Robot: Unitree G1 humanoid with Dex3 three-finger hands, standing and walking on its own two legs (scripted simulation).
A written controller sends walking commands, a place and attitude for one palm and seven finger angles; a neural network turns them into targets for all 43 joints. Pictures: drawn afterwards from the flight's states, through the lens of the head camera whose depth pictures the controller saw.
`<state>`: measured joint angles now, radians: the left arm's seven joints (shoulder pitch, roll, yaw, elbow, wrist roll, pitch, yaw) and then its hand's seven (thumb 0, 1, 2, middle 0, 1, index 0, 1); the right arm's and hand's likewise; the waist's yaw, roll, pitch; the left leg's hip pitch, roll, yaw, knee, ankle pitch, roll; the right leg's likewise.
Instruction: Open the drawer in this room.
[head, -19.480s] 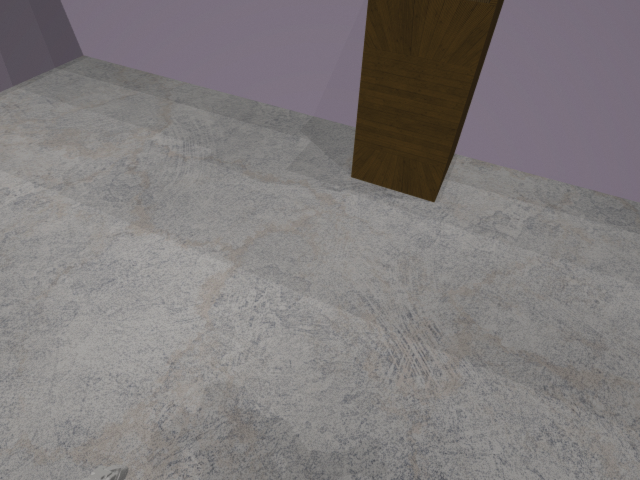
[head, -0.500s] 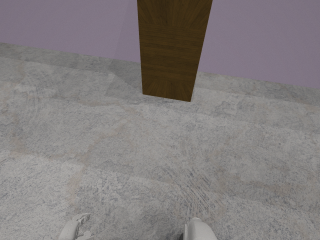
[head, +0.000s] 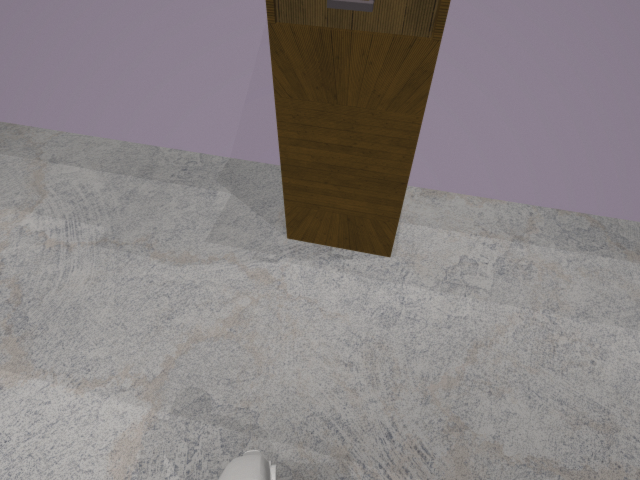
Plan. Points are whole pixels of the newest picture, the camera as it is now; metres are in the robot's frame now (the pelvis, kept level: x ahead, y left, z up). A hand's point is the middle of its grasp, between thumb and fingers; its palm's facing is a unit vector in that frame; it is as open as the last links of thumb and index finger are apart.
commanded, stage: turn or walk to find it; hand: left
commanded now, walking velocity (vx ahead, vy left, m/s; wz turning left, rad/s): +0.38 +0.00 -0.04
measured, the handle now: (351, 1) +1.06 +0.01 +0.16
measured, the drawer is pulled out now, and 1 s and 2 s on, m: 0.00 0.00 0.00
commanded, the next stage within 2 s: stand and wait in 0.14 s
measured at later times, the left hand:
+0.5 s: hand (211, 386) +0.28 +0.21 -0.17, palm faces -0.01 -0.97 -0.24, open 7.3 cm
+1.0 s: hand (223, 411) +0.24 +0.18 -0.17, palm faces +0.05 -0.98 -0.20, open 7.2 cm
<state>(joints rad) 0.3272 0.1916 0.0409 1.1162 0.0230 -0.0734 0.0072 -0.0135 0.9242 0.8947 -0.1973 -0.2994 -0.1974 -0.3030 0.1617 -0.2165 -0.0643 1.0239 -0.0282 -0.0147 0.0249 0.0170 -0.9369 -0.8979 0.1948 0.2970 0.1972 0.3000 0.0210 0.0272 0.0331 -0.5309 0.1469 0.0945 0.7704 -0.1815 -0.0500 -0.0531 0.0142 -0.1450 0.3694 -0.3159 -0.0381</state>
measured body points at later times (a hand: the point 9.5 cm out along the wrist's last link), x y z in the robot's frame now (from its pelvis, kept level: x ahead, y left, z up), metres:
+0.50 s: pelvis +0.19 +0.02 +0.00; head +0.20 +0.01 +0.44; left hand +0.28 +0.26 -0.15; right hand +0.15 -0.20 -0.17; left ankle +0.15 +0.14 -0.74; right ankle +0.26 -0.10 -0.73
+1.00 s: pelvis +0.24 +0.00 +0.00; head +0.23 +0.00 +0.45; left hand +0.24 +0.23 -0.16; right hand +0.22 -0.20 -0.16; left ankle +0.21 +0.13 -0.74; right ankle +0.27 -0.09 -0.74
